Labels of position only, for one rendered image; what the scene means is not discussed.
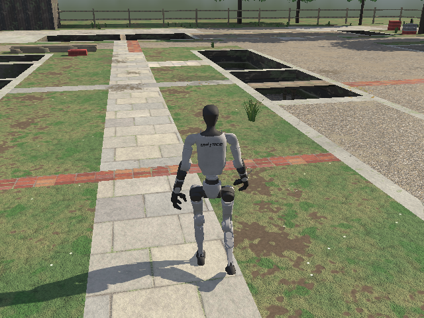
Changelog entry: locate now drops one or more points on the robot right hand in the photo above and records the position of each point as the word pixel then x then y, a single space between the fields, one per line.
pixel 239 181

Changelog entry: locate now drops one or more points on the right robot upper arm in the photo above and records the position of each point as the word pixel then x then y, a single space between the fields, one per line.
pixel 235 149

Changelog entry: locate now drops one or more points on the left robot forearm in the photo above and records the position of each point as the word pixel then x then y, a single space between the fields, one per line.
pixel 179 179

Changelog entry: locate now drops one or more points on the right robot foot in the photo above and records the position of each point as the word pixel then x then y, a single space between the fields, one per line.
pixel 230 269

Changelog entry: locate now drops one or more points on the right robot forearm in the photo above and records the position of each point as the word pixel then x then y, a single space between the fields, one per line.
pixel 242 172

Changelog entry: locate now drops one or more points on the robot left hand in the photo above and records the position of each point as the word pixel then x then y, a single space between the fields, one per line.
pixel 175 200

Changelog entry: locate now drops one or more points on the left robot shin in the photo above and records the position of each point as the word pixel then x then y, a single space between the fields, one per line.
pixel 199 236

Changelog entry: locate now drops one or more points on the left robot upper arm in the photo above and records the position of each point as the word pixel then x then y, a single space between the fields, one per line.
pixel 187 151

